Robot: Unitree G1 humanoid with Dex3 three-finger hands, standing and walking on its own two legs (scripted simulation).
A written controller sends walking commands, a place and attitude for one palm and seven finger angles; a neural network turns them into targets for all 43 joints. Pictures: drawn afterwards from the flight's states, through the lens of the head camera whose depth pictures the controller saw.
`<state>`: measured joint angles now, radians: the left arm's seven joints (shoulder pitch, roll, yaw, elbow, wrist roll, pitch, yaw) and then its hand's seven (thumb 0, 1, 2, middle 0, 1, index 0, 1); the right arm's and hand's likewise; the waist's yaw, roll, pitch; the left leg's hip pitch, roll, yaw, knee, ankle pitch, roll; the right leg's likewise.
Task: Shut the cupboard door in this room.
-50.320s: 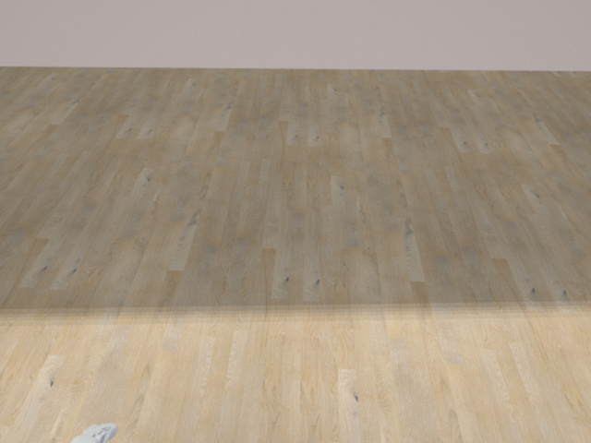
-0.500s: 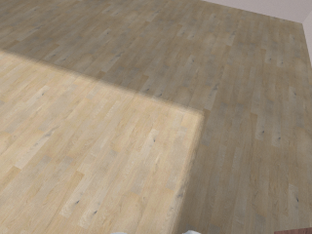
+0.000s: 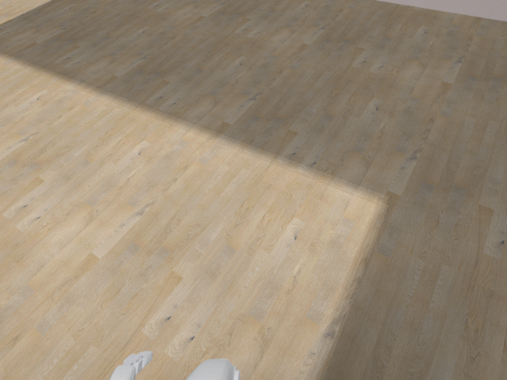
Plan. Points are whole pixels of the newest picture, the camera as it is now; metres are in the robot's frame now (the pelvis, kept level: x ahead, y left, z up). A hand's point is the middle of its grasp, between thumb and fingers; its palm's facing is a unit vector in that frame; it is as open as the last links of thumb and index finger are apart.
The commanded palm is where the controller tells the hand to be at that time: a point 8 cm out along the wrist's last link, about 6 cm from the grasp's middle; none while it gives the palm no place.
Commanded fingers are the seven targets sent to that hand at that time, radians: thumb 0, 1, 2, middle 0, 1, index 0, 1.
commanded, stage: turn or walk to find it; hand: left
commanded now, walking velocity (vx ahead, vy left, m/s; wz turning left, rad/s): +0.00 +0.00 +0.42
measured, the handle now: out of the picture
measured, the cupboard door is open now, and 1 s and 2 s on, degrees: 59 59 59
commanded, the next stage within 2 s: none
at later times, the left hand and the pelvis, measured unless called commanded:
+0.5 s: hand out of the picture +0.02 +0.25 -0.17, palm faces +0.25 -0.94 -0.24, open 7.4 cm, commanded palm none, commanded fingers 0.00 0.90 0.90 -0.20 -0.30 -0.20 -0.30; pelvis +0.02 +0.03 +0.01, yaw +12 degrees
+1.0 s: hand out of the picture +0.00 +0.19 -0.15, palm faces +0.45 -0.85 -0.25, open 7.4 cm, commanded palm none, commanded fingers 0.00 0.90 0.90 -0.20 -0.30 -0.20 -0.30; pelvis +0.03 -0.01 +0.00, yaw +27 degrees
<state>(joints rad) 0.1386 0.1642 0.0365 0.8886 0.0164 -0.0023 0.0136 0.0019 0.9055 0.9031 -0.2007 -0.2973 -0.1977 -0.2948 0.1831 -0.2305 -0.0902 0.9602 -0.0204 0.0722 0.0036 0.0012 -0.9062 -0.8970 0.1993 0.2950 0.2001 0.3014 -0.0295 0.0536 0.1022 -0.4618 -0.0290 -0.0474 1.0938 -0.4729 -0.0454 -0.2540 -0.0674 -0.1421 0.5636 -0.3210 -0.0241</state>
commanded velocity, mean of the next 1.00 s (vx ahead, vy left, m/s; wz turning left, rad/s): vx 0.00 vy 0.00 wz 0.42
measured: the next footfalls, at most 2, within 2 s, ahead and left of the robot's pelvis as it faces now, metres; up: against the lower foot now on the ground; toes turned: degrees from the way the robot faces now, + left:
left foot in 0.28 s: +0.02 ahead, +0.14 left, +0.00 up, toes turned +13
right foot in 0.68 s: +0.10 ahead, -0.09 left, +0.00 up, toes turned +11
